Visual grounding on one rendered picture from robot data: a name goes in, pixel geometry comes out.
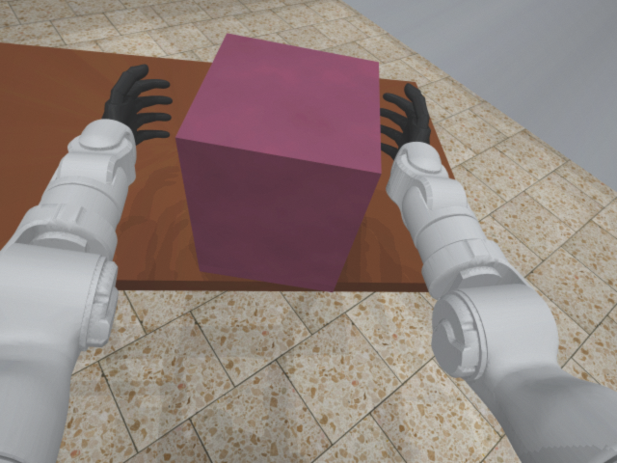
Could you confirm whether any robot left forearm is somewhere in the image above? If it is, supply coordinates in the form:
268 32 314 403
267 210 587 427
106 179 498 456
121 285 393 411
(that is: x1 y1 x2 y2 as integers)
0 119 137 261

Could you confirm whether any robot left upper arm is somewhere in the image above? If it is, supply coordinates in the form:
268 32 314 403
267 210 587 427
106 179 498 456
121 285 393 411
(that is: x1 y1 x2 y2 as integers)
0 243 119 463

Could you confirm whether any robot left hand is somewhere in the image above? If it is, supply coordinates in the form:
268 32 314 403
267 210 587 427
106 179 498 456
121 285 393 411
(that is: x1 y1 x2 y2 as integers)
101 64 173 146

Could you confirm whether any robot right forearm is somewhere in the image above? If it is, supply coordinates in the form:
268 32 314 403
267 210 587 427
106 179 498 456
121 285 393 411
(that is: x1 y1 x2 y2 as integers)
386 142 559 353

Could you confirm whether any robot right upper arm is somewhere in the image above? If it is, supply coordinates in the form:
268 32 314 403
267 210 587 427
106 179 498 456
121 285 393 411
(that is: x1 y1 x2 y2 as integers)
431 284 617 463

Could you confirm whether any robot right hand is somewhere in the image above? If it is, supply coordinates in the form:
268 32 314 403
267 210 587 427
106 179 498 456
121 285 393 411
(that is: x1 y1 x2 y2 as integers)
380 83 431 161

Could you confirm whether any carton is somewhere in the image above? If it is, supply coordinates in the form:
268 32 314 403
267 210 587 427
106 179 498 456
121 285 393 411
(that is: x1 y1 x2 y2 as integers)
175 33 382 292

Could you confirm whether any table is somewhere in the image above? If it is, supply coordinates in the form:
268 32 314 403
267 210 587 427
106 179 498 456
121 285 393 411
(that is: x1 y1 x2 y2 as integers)
0 42 455 292

